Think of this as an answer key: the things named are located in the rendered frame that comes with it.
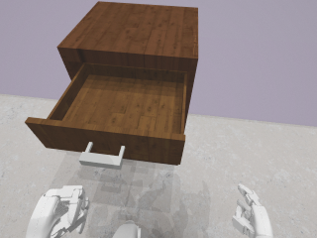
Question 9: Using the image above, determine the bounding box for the left robot shin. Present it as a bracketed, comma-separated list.
[125, 220, 135, 224]

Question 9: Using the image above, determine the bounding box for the handle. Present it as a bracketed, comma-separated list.
[79, 142, 126, 170]

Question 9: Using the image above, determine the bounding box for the cabinet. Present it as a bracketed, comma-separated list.
[57, 1, 198, 166]

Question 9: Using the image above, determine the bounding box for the robot left hand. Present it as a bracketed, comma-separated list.
[25, 185, 91, 238]

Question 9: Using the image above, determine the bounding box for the robot right hand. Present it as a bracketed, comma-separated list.
[232, 183, 274, 238]

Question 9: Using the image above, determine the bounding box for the left robot thigh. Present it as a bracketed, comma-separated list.
[112, 223, 142, 238]

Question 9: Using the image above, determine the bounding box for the drawer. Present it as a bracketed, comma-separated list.
[25, 62, 187, 165]

